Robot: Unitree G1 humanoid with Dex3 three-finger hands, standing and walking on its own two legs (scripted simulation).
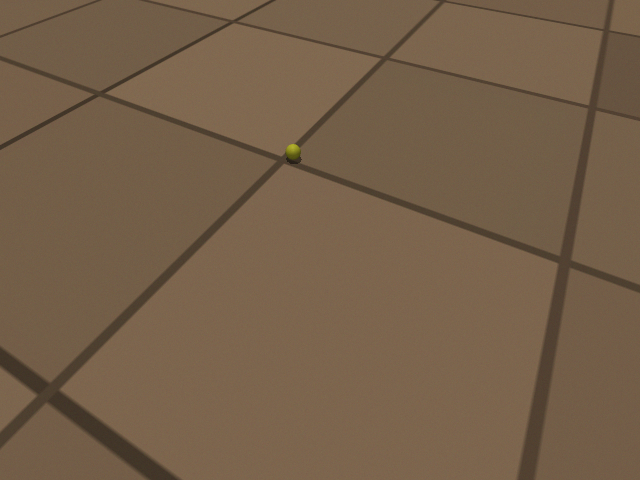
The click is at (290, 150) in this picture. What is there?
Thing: free ball
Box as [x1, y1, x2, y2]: [285, 144, 300, 159]
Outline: 290,144 286,148 285,152 289,158 294,159 298,157 300,150 297,145
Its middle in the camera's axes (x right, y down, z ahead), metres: -0.15 -0.43 +2.01
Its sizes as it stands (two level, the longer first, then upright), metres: 0.079 0.079 0.079
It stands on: the floor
